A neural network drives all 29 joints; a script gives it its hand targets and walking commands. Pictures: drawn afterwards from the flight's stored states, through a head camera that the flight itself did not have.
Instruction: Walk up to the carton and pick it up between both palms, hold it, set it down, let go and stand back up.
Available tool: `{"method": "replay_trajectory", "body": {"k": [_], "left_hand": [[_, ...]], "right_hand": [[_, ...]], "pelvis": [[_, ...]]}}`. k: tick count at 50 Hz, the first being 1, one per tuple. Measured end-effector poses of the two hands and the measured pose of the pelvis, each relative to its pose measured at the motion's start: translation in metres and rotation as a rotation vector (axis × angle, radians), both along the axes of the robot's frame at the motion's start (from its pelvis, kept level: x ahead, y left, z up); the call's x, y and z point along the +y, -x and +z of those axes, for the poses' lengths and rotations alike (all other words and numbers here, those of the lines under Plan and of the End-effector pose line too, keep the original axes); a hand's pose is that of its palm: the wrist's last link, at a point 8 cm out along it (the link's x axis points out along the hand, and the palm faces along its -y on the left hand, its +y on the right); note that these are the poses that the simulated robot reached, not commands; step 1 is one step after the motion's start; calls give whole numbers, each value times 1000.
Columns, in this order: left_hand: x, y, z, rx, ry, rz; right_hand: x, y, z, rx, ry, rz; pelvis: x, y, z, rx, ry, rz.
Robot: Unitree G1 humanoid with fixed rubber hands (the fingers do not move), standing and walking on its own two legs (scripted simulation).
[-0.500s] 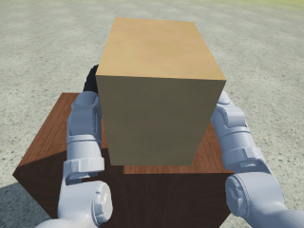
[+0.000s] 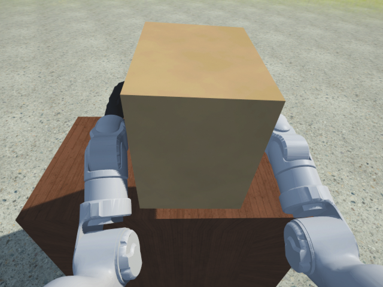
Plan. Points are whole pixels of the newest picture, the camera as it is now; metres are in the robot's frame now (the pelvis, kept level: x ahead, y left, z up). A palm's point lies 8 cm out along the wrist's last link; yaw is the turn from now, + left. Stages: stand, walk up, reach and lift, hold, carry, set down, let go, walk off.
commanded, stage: hold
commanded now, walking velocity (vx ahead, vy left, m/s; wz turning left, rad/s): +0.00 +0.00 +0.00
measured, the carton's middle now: (193, 115) +0.39 +0.02 +0.20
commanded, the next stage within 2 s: set down in 0.22 s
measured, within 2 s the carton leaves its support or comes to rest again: neither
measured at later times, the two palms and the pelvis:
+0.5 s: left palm (116, 114) +0.37 +0.17 +0.22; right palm (268, 106) +0.38 -0.13 +0.23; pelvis +0.00 +0.00 +0.00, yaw +0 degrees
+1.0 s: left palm (129, 124) +0.40 +0.16 +0.17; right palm (265, 124) +0.40 -0.15 +0.17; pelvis +0.02 -0.01 +0.00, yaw +0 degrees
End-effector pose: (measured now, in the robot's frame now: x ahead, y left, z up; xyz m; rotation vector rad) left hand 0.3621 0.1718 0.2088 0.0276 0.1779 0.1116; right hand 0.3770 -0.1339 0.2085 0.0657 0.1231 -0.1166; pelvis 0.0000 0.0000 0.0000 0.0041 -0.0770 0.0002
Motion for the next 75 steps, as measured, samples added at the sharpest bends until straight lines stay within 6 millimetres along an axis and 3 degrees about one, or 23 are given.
{"method": "replay_trajectory", "body": {"k": [14, 24, 32, 40, 55, 61, 68, 75], "left_hand": [[0, 0, 0, -1, 0, 0], [-1, -4, 9, -99, -59, -6], [-10, -23, -18, -34, -120, -44], [-17, -41, -32, -52, -120, -55], [-13, -31, -40, -64, -94, -42], [-16, -32, -56, -19, -95, -49], [-22, -40, -79, 31, -101, -51], [-23, -53, -76, -28, -100, -29]], "right_hand": [[0, 0, 0, -1, 0, 0], [0, -6, 20, -108, 40, 4], [-10, -19, -13, -66, 124, 4], [-17, -30, -40, -89, 103, -21], [-13, -22, -41, -107, 79, -19], [-16, -21, -52, -65, 90, -21], [-21, -29, -69, -20, 93, -21], [-21, -46, -61, -80, 89, -12]], "pelvis": [[0, 0, 0, 0, 0, 0], [-1, -1, 0, -5, -2, 0], [-7, -12, 1, -8, -10, 3], [-8, -21, 1, 5, -11, 3], [-5, -17, 1, -3, -7, 3], [-5, -16, 1, -4, -7, 3], [-6, -21, 1, 3, -9, 3], [-8, -31, 1, 17, -11, 4]]}}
